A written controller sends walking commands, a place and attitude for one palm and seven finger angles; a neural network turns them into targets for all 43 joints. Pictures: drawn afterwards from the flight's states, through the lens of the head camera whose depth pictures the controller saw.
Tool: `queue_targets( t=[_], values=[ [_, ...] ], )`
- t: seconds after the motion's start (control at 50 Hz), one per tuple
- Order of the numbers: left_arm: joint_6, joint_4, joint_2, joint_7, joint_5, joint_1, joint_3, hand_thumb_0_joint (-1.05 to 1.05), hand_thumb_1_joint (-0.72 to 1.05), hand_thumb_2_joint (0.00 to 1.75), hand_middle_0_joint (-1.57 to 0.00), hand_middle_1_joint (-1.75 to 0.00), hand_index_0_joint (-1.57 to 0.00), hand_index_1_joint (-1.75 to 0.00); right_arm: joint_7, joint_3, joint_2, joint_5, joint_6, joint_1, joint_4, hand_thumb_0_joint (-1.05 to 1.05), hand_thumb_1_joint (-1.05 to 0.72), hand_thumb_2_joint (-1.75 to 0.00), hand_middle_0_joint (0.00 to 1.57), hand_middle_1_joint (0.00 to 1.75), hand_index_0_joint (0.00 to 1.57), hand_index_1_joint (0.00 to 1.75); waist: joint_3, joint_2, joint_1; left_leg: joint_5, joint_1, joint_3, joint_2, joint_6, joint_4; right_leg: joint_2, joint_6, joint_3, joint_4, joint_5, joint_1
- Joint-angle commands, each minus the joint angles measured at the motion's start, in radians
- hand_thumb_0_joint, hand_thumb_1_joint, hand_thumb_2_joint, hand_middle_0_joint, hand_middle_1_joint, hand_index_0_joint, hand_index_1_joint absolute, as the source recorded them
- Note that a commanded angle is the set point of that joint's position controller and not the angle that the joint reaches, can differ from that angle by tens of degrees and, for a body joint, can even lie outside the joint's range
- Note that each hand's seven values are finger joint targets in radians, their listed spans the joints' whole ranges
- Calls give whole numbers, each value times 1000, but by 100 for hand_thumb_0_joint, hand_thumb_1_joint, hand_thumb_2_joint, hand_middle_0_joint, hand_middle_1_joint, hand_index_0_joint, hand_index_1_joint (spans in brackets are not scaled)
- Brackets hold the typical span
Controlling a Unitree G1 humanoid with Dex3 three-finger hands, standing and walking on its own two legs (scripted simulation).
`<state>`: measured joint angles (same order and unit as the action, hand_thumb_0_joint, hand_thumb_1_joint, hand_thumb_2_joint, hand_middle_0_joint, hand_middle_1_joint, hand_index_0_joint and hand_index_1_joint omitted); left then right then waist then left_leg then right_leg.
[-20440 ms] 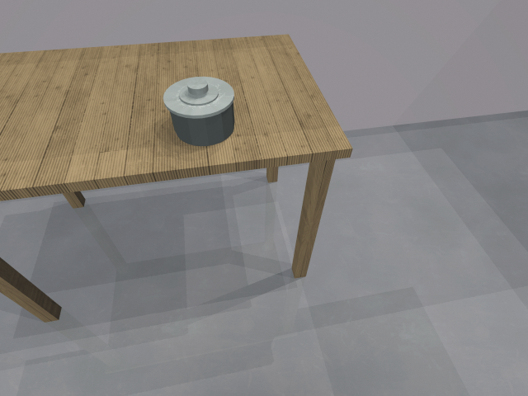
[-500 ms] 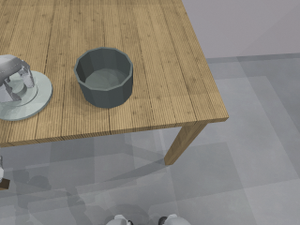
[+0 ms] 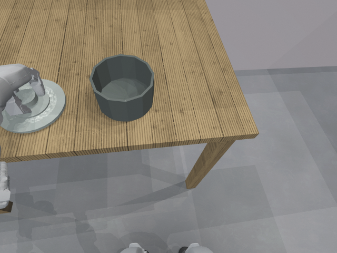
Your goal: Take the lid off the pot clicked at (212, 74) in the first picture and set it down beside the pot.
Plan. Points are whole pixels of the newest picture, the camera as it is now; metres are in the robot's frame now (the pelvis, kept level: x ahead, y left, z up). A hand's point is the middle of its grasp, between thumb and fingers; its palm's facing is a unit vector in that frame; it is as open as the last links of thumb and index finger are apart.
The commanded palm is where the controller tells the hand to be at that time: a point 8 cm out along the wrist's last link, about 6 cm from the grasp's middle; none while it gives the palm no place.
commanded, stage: open the fingers wide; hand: left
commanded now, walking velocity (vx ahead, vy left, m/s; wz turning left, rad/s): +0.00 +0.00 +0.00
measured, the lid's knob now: (26, 98) +0.49 +0.33 +0.02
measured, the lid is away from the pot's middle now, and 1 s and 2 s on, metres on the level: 0.24 0.24 0.24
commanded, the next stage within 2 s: raise the empty hand in 0.48 s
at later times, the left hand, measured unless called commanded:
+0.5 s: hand (16, 103) +0.45 +0.33 +0.05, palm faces -0.47 -0.11 -0.88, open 11.0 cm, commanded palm +0.48 +0.32 +0.10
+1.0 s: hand (3, 93) +0.45 +0.33 +0.09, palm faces -0.42 -0.12 -0.90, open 11.0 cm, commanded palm +0.47 +0.32 +0.15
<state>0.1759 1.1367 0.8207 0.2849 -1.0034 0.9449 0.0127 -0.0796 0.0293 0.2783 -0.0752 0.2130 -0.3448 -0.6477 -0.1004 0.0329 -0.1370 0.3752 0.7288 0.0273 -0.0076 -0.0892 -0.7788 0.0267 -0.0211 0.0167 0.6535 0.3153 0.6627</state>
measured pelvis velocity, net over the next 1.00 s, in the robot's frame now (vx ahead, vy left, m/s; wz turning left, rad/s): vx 0.00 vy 0.01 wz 0.01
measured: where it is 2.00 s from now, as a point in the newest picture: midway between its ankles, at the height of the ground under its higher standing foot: outside the picture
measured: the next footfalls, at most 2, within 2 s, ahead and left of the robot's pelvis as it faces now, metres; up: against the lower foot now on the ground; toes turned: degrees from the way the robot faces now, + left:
none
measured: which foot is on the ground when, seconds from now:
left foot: down 0.00-1.00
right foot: down 0.00-1.00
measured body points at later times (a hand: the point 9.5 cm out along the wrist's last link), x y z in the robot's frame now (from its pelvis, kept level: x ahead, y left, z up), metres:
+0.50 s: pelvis +0.00 +0.00 +0.00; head +0.11 +0.03 +0.44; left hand +0.47 +0.33 +0.10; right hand +0.00 -0.28 -0.11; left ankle -0.01 +0.06 -0.71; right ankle -0.01 -0.15 -0.71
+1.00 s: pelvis +0.00 +0.01 +0.01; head +0.09 +0.03 +0.45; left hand +0.47 +0.34 +0.14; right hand +0.03 -0.27 -0.11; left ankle -0.01 +0.06 -0.71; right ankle -0.01 -0.15 -0.71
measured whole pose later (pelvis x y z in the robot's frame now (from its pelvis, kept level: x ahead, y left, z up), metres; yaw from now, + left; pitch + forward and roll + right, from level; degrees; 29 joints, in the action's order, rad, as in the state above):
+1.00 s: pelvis +0.00 +0.01 +0.01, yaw +1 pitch +15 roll -4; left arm 0.15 1.07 0.80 0.33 -0.98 0.92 -0.01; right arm -0.07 0.02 0.27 -0.08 0.21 -0.34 -0.66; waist -0.10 0.04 -0.11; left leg 0.35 0.62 0.02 -0.02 -0.10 -0.70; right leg 0.01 -0.02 0.02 0.57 0.29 0.55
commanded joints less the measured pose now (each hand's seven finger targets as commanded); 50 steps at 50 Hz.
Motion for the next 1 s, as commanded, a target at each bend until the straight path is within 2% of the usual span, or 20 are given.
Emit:
queue_targets(
  t=[0.0,0.22,0.28,0.32,0.38,0.4,0.5,0.54,0.58,0.62,0.66,0.68,0.72,0.76,0.78,0.82,0.86,0.9,0.94,0.98],
  values=[
    [-13,-137,286,-35,2,358,49,0,12,70,-45,-91,-45,-91,-11,-71,190,2,-8,-141,39,0,-90,-90,20,30,20,30,-392,122,1,-562,-481,-77,14,28,50,59,65,54,-49,-201,15],
    [-7,-127,311,-19,9,386,48,0,-1,64,-35,-87,-35,-87,-21,-66,198,0,-14,-149,30,0,-90,-90,20,30,20,30,-371,95,-8,-467,-410,-59,7,14,54,56,64,47,-51,-202,-16],
    [7,-185,303,-12,5,396,53,0,-1,63,-34,-87,-34,-87,-19,-73,192,5,-11,-151,33,0,-90,-90,20,30,20,30,-422,165,-2,-583,-500,-79,17,29,47,59,67,54,-47,-208,16],
    [6,-151,304,-14,12,374,59,0,0,63,-34,-87,-34,-87,-19,-72,195,3,-8,-151,29,0,-90,-90,20,30,20,30,-384,113,-8,-539,-469,-74,18,22,48,59,64,54,-53,-195,21],
    [13,-203,299,-15,13,395,61,0,0,62,-34,-88,-34,-88,-18,-77,190,6,-7,-152,30,0,-90,-90,20,30,20,30,-432,175,2,-617,-527,-84,19,32,50,61,68,53,-52,-210,21],
    [10,-193,270,-17,17,385,43,0,0,62,-34,-88,-34,-88,-15,-78,190,6,-7,-151,25,0,-90,-90,20,30,20,30,-415,157,-5,-619,-530,-86,23,33,47,61,67,56,-54,-207,35],
    [3,-184,300,-33,15,398,61,0,0,61,-34,-88,-34,-88,-13,-74,195,5,-5,-147,22,0,-90,-90,20,30,20,30,-400,129,-4,-555,-489,-83,18,28,59,59,68,52,-57,-199,11],
    [6,-228,268,-34,14,423,43,0,0,61,-34,-88,-34,-88,-11,-79,191,6,-7,-147,22,0,-90,-90,20,30,20,30,-426,173,-3,-626,-545,-93,25,36,60,58,70,57,-56,-209,32],
    [8,-269,328,-39,12,420,94,0,1,61,-34,-89,-34,-89,-8,-81,190,10,-4,-146,26,0,-90,-90,20,30,20,30,-471,189,12,-666,-578,-97,25,42,56,59,70,52,-59,-227,1],
    [1,-248,342,-48,14,401,108,0,1,61,-34,-89,-34,-89,-8,-78,188,10,-5,-137,31,0,-90,-90,20,30,20,30,-458,155,12,-628,-543,-89,19,36,62,59,67,53,-63,-238,-30],
    [-2,-275,359,-54,13,411,122,0,1,61,-34,-89,-34,-89,-7,-77,186,9,-6,-129,35,0,-90,-90,20,30,20,30,-474,191,20,-687,-585,-95,22,44,68,58,69,54,-64,-252,-32],
    [-11,-261,331,-56,12,403,99,0,1,61,-34,-89,-34,-89,-3,-76,183,9,-7,-123,37,0,-90,-90,20,30,20,30,-455,199,20,-672,-576,-93,19,45,72,60,69,55,-71,-244,-30],
    [-31,-188,311,-57,17,368,80,0,1,61,-34,-89,-34,-89,1,-73,188,2,-7,-120,35,0,-90,-90,20,30,20,30,-385,129,15,-582,-514,-82,15,35,85,58,67,56,-83,-224,-39],
    [-35,-259,301,-43,23,429,66,0,1,61,-34,-89,-34,-89,1,-76,188,3,-12,-115,36,0,-90,-90,20,30,20,30,-428,171,17,-617,-565,-84,18,32,93,53,68,51,-90,-250,-60],
    [-31,-284,337,-40,19,422,97,0,1,61,-34,-89,-34,-89,-1,-77,186,2,-13,-116,42,0,-90,-90,20,30,20,30,-458,172,24,-659,-592,-92,17,36,94,55,69,51,-91,-264,-77],
    [-36,-241,297,-25,26,402,65,0,1,61,-34,-89,-34,-89,-3,-75,185,-2,-15,-106,39,0,-90,-90,20,30,20,30,-408,135,14,-622,-563,-82,16,29,97,54,65,53,-101,-260,-74],
    [-29,-280,292,-10,35,425,59,0,1,61,-34,-89,-34,-89,-4,-76,184,-1,-16,-98,41,0,-90,-90,20,30,20,30,-417,169,19,-657,-601,-92,19,35,109,49,67,53,-108,-257,-73],
    [-34,-223,247,0,38,391,26,0,1,61,-34,-89,-34,-89,-2,-75,183,-5,-17,-95,42,0,-90,-90,20,30,20,30,-361,140,13,-616,-578,-90,17,31,116,53,67,55,-119,-231,-55],
    [-23,-274,291,8,40,427,58,0,1,61,-34,-89,-34,-89,-8,-74,187,-6,-17,-92,46,0,-90,-90,20,30,20,30,-389,138,24,-642,-595,-94,19,29,129,47,69,52,-123,-248,-82],
    [-26,-279,265,13,40,444,36,0,1,61,-34,-89,-34,-89,-7,-77,183,-6,-18,-89,43,0,-90,-90,20,30,20,30,-385,145,15,-635,-614,-98,18,32,134,48,68,53,-131,-235,-76]
  ],
)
